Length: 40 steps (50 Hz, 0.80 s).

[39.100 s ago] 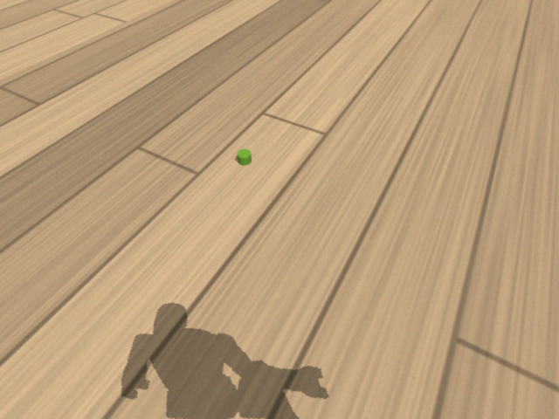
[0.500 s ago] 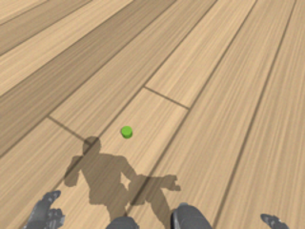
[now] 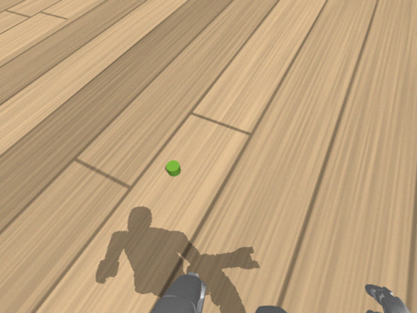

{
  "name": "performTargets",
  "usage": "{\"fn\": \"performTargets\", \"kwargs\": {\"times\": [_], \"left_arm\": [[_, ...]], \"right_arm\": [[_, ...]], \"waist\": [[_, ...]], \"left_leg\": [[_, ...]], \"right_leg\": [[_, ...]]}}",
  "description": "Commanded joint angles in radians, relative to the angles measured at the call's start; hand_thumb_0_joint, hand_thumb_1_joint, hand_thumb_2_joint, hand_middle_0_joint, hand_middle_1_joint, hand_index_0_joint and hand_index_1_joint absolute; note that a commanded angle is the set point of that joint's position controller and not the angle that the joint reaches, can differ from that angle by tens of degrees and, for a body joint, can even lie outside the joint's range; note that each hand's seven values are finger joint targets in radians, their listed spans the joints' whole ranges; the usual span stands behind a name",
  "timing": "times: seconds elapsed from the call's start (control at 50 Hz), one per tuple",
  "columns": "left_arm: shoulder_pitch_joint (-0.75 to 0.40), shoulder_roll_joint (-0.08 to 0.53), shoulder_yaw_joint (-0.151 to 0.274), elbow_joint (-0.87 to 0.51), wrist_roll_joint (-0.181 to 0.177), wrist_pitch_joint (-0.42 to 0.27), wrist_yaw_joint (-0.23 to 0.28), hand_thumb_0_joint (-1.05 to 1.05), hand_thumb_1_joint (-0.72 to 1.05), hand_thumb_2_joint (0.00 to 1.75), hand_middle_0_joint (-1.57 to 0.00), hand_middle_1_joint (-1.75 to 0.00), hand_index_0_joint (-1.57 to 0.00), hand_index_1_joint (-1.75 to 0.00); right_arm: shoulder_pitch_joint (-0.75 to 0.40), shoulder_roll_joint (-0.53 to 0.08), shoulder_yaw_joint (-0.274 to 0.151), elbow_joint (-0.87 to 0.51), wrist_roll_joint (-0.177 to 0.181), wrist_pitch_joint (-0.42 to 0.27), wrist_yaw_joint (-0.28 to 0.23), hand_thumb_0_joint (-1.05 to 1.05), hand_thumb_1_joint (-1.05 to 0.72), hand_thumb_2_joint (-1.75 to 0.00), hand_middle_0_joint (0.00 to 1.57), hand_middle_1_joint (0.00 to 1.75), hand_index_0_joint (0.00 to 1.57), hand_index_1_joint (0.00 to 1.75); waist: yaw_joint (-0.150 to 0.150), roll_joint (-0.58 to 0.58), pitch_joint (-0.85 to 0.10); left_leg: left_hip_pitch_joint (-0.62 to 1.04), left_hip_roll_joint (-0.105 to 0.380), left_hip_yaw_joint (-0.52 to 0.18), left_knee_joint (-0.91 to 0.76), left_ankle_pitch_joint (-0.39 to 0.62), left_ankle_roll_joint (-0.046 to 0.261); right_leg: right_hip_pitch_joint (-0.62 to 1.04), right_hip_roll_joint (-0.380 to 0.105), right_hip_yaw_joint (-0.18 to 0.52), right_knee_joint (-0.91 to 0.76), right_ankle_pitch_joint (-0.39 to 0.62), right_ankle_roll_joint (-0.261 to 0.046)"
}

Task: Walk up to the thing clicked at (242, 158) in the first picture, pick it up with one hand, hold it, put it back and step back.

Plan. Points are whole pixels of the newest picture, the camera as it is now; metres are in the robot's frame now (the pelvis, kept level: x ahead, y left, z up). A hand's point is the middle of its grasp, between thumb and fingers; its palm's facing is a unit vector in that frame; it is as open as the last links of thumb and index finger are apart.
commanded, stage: step back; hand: left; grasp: from above
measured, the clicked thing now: (173, 168) +0.85 +0.29 -0.73
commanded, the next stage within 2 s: stand in 1.72 s
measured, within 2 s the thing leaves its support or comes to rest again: neither
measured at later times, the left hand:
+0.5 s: hand out of the picture -0.08 +0.27 -0.15, palm faces +0.03 -0.92 -0.38, open 7.4 cm
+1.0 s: hand out of the picture -0.21 +0.27 -0.14, palm faces +0.07 -0.91 -0.40, open 7.4 cm
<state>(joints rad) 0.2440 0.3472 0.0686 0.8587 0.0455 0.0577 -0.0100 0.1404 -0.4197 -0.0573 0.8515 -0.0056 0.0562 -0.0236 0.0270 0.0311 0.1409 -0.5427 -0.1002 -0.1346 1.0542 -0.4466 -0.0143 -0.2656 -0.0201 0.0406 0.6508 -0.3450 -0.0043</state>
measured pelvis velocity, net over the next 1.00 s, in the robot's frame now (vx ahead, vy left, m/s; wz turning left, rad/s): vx -0.25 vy -0.02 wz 0.07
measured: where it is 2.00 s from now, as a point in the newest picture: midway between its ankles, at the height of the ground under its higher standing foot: outside the picture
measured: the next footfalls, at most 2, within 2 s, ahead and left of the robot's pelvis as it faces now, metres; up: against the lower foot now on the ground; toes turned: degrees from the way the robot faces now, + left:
left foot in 0.22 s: -0.06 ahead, +0.12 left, +0.00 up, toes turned +4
right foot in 0.58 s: -0.18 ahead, -0.15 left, +0.00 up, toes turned +3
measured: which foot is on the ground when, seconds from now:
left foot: up 0.00-0.20, down 0.22-0.60, up 0.62-0.84, down 0.86-1.00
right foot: down 0.00-0.24, up 0.26-0.56, down 0.58-1.00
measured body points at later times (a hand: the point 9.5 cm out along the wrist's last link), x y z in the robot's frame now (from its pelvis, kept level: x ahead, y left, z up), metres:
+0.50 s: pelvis -0.18 -0.01 +0.00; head -0.12 +0.01 +0.45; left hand -0.09 +0.31 -0.12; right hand -0.03 -0.31 -0.10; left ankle -0.10 +0.11 -0.73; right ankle -0.22 -0.15 -0.68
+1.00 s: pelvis -0.25 -0.02 +0.00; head -0.24 -0.02 +0.45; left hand -0.21 +0.31 -0.11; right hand -0.19 -0.32 -0.12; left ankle -0.24 +0.10 -0.73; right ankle -0.25 -0.15 -0.70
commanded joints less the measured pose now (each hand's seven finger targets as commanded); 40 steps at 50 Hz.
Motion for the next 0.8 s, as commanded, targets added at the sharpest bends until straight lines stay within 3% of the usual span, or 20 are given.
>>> {"fn": "performTargets", "kwargs": {"times": [0.0,0.06,0.12,0.18,0.2,0.22,0.24,0.3,0.34,0.38,0.44,0.52,0.54,0.56,0.58,0.6,0.64,0.66,0.74,0.78], "left_arm": [[-0.136,0.268,0.08,-0.152,0.002,-0.045,0.036,0.0,0.9,0.9,-0.2,-0.3,-0.2,-0.3],[-0.057,0.266,0.08,-0.144,0.0,-0.039,0.051,0.0,0.9,0.9,-0.2,-0.3,-0.2,-0.3],[-0.06,0.277,0.076,-0.149,-0.013,-0.031,0.055,0.0,0.9,0.9,-0.2,-0.3,-0.2,-0.3],[-0.116,0.261,0.056,-0.168,-0.026,-0.012,0.044,0.0,0.9,0.9,-0.2,-0.3,-0.2,-0.3],[-0.091,0.224,0.044,-0.172,-0.029,-0.01,0.038,0.0,0.9,0.9,-0.2,-0.3,-0.2,-0.3],[-0.159,0.233,0.049,-0.189,-0.042,-0.012,0.047,0.0,0.9,0.9,-0.2,-0.3,-0.2,-0.3],[-0.207,0.258,0.068,-0.176,-0.023,-0.007,0.057,0.0,0.9,0.9,-0.2,-0.3,-0.2,-0.3],[-0.097,0.234,0.061,-0.113,-0.046,0.0,0.052,0.0,0.9,0.9,-0.2,-0.3,-0.2,-0.3],[-0.05,0.235,0.065,-0.087,-0.037,-0.005,0.046,0.0,0.9,0.9,-0.2,-0.3,-0.2,-0.3],[-0.064,0.213,0.058,-0.098,-0.03,-0.011,0.039,0.0,0.9,0.9,-0.2,-0.3,-0.2,-0.3],[-0.077,0.219,0.049,-0.087,-0.024,-0.026,0.027,0.0,0.9,0.9,-0.2,-0.3,-0.2,-0.3],[0.063,0.204,0.053,0.017,-0.019,-0.056,0.018,0.0,0.9,0.9,-0.2,-0.3,-0.2,-0.3],[0.088,0.23,0.062,0.04,-0.006,-0.065,0.022,0.0,0.9,0.9,-0.2,-0.3,-0.2,-0.3],[0.07,0.3,0.083,0.03,0.011,-0.071,0.023,0.0,0.9,0.9,-0.2,-0.3,-0.2,-0.3],[-0.02,0.412,0.104,-0.016,0.009,-0.065,0.025,0.0,0.9,0.9,-0.2,-0.3,-0.2,-0.3],[-0.087,0.417,0.102,-0.038,0.008,-0.068,0.028,0.0,0.9,0.9,-0.2,-0.3,-0.2,-0.3],[-0.169,0.318,0.072,-0.05,0.0,-0.08,0.033,0.0,0.9,0.9,-0.2,-0.3,-0.2,-0.3],[-0.151,0.302,0.074,-0.042,0.001,-0.083,0.032,0.0,0.9,0.9,-0.2,-0.3,-0.2,-0.3],[-0.072,0.311,0.082,-0.02,0.01,-0.092,0.021,0.0,0.9,0.9,-0.2,-0.3,-0.2,-0.3],[-0.059,0.321,0.079,-0.011,0.004,-0.087,0.017,0.0,0.9,0.9,-0.2,-0.3,-0.2,-0.3]], "right_arm": [[0.063,-0.166,-0.044,-0.054,-0.002,-0.035,-0.013,0.0,-0.9,-0.9,0.2,0.3,0.2,0.3],[0.009,-0.144,-0.037,-0.082,-0.011,-0.039,-0.013,0.0,-0.9,-0.9,0.2,0.3,0.2,0.3],[0.053,-0.134,-0.038,-0.069,-0.017,-0.042,-0.009,0.0,-0.9,-0.9,0.2,0.3,0.2,0.3],[0.15,-0.153,-0.055,-0.018,-0.022,-0.048,-0.005,0.0,-0.9,-0.9,0.2,0.3,0.2,0.3],[0.139,-0.218,-0.073,-0.022,-0.032,-0.049,-0.005,0.0,-0.9,-0.9,0.2,0.3,0.2,0.3],[0.068,-0.352,-0.089,-0.052,-0.026,-0.041,0.008,0.0,-0.9,-0.9,0.2,0.3,0.2,0.3],[0.056,-0.352,-0.094,-0.06,-0.034,-0.047,0.007,0.0,-0.9,-0.9,0.2,0.3,0.2,0.3],[-0.039,-0.23,-0.05,-0.066,-0.034,-0.052,-0.011,0.0,-0.9,-0.9,0.2,0.3,0.2,0.3],[-0.059,-0.203,-0.049,-0.075,-0.034,-0.049,-0.008,0.0,-0.9,-0.9,0.2,0.3,0.2,0.3],[-0.022,-0.186,-0.049,-0.077,-0.034,-0.044,-0.006,0.0,-0.9,-0.9,0.2,0.3,0.2,0.3],[0.021,-0.222,-0.062,-0.07,-0.037,-0.042,-0.001,0.0,-0.9,-0.9,0.2,0.3,0.2,0.3],[-0.024,-0.253,-0.068,-0.064,-0.03,-0.019,0.01,0.0,-0.9,-0.9,0.2,0.3,0.2,0.3],[-0.022,-0.204,-0.052,-0.061,-0.024,-0.016,0.012,0.0,-0.9,-0.9,0.2,0.3,0.2,0.3],[-0.012,-0.139,-0.033,-0.079,-0.02,-0.02,0.016,0.0,-0.9,-0.9,0.2,0.3,0.2,0.3],[-0.082,-0.137,-0.039,-0.096,-0.018,-0.021,0.003,0.0,-0.9,-0.9,0.2,0.3,0.2,0.3],[-0.105,-0.189,-0.058,-0.087,-0.017,-0.02,0.001,0.0,-0.9,-0.9,0.2,0.3,0.2,0.3],[-0.025,-0.172,-0.052,-0.032,-0.007,-0.03,0.006,0.0,-0.9,-0.9,0.2,0.3,0.2,0.3],[-0.01,-0.167,-0.048,-0.022,-0.01,-0.036,0.008,0.0,-0.9,-0.9,0.2,0.3,0.2,0.3],[-0.014,-0.163,-0.046,-0.007,-0.028,-0.056,0.027,0.0,-0.9,-0.9,0.2,0.3,0.2,0.3],[-0.022,-0.151,-0.043,0.005,-0.031,-0.07,0.034,0.0,-0.9,-0.9,0.2,0.3,0.2,0.3]], "waist": [[-0.025,-0.193,-0.113],[0.034,-0.215,-0.141],[0.023,-0.241,-0.184],[-0.031,-0.155,-0.215],[-0.016,0.002,-0.223],[-0.048,0.229,-0.189],[-0.083,0.175,-0.146],[0.012,0.04,-0.15],[0.017,0.076,-0.136],[-0.016,0.112,-0.145],[-0.059,0.147,-0.19],[-0.004,0.18,-0.242],[0.006,0.09,-0.232],[-0.003,-0.123,-0.17],[0.049,-0.269,-0.119],[0.033,-0.221,-0.026],[-0.034,-0.108,-0.003],[-0.027,-0.142,-0.035],[0.033,-0.199,-0.055],[0.036,-0.229,-0.054]], "left_leg": [[0.055,-0.02,0.006,0.129,-0.023,-0.014],[0.001,0.028,0.039,-0.066,-0.107,-0.017],[0.102,0.073,0.089,-0.318,-0.088,0.006],[0.334,0.082,0.128,-0.668,0.272,0.036],[0.424,0.252,-0.116,-0.679,0.388,0.097],[0.288,0.461,-0.354,-0.718,0.508,0.265],[0.163,0.519,-0.442,-0.741,0.504,0.338],[0.267,0.371,-0.132,-0.628,0.67,0.248],[0.28,0.352,-0.089,-0.623,0.618,0.251],[0.392,0.352,-0.09,-0.608,0.611,0.26],[0.436,0.362,-0.103,-0.638,0.363,0.261],[0.328,0.32,-0.038,-0.578,0.188,0.189],[0.225,0.273,0.005,-0.475,0.151,0.142],[-0.019,0.145,0.071,-0.32,-0.015,0.066],[0.027,0.064,0.02,-0.175,-0.131,0.01],[0.076,0.097,-0.065,-0.043,-0.103,-0.003],[0.049,0.038,-0.038,0.008,0.024,0.003],[0.071,0.038,-0.01,0.002,0.033,0.0],[0.055,0.09,0.064,-0.242,-0.023,-0.017],[0.146,0.098,0.111,-0.406,-0.064,-0.008]], "right_leg": [[-0.01,-0.196,0.135,-0.207,0.364,-0.184],[0.199,-0.252,0.173,-0.16,0.523,-0.217],[0.235,-0.261,0.173,-0.101,0.61,-0.2],[0.085,-0.191,0.104,0.016,0.454,-0.114],[-0.089,-0.1,0.053,0.122,0.23,-0.056],[-0.167,0.074,-0.055,0.309,-0.24,-0.009],[-0.134,0.076,0.1,0.507,-0.333,-0.005],[-0.213,0.109,0.162,0.685,-0.189,-0.019],[-0.203,0.098,0.115,0.645,-0.171,0.006],[-0.226,0.079,0.087,0.497,-0.187,0.032],[-0.161,0.051,0.027,0.254,-0.18,0.032],[0.101,0.051,-0.072,-0.243,-0.022,-0.027],[0.169,0.024,0.007,-0.294,-0.001,-0.044],[0.208,-0.134,0.296,-0.336,-0.166,-0.094],[-0.095,-0.373,0.516,-0.422,-0.342,-0.246],[-0.255,-0.408,0.555,-0.449,-0.401,-0.284],[-0.155,-0.238,0.273,-0.332,-0.131,-0.195],[-0.125,-0.211,0.225,-0.316,-0.105,-0.177],[0.033,-0.208,0.23,-0.319,-0.312,-0.171],[0.018,-0.233,0.231,-0.323,-0.287,-0.179]]}}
